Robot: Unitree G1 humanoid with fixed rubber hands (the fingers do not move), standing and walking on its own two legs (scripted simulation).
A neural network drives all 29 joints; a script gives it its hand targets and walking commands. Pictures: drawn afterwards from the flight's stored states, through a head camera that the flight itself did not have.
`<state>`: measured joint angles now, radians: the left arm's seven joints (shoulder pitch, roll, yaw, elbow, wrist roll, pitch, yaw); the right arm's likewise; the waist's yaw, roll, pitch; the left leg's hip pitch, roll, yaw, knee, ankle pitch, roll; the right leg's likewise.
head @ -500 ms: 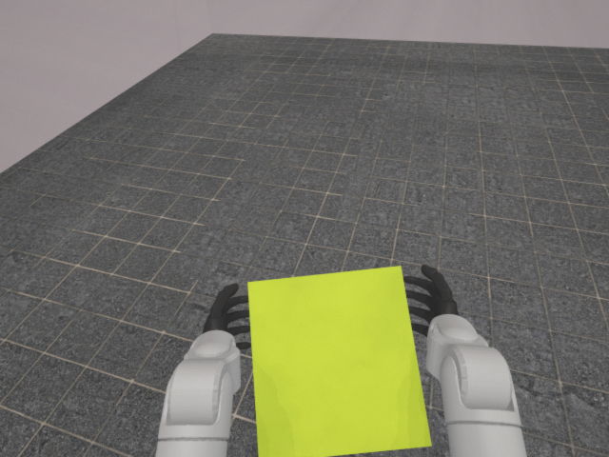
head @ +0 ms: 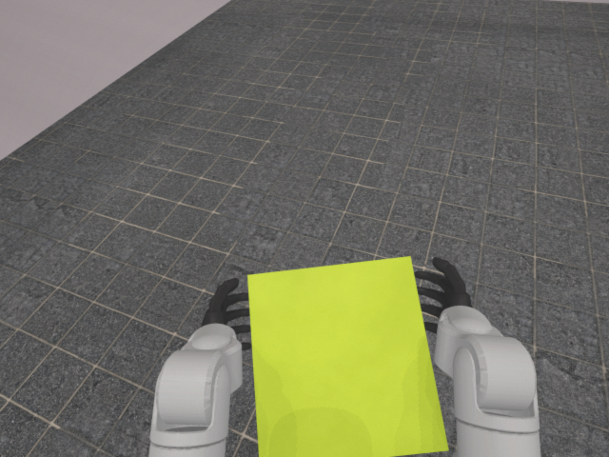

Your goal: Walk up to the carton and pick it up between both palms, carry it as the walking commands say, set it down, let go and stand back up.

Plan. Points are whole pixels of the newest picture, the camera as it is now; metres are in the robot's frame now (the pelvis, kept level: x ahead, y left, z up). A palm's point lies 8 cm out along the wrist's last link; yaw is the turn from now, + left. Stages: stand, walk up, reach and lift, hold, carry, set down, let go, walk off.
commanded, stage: carry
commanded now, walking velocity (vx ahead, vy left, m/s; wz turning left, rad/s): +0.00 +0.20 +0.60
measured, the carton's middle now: (336, 352) +0.29 -0.01 -0.05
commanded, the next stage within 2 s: none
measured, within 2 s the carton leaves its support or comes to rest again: neither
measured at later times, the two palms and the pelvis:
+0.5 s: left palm (54, 391) +0.21 +0.31 +0.06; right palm (292, 328) +0.28 +0.04 +0.05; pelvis -0.03 +0.12 -0.01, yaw +12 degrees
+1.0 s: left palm out of the picture +0.08 +0.52 +0.06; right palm (92, 379) +0.23 +0.28 +0.05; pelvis -0.10 +0.27 -0.02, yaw +28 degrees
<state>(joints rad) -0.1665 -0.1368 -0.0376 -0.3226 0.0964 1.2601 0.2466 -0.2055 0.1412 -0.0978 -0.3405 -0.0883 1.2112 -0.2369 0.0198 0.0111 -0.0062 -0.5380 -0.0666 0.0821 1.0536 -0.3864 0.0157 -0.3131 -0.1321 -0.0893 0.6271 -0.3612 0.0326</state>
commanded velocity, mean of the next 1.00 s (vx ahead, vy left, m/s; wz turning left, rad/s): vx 0.00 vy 0.20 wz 0.60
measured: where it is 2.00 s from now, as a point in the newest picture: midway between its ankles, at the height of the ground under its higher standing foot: outside the picture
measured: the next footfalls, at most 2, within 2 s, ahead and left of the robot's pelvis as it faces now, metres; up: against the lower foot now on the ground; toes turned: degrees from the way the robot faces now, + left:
left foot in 0.16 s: +0.08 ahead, +0.19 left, +0.00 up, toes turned +10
right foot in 0.42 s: +0.02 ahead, +0.00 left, +0.00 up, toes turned +3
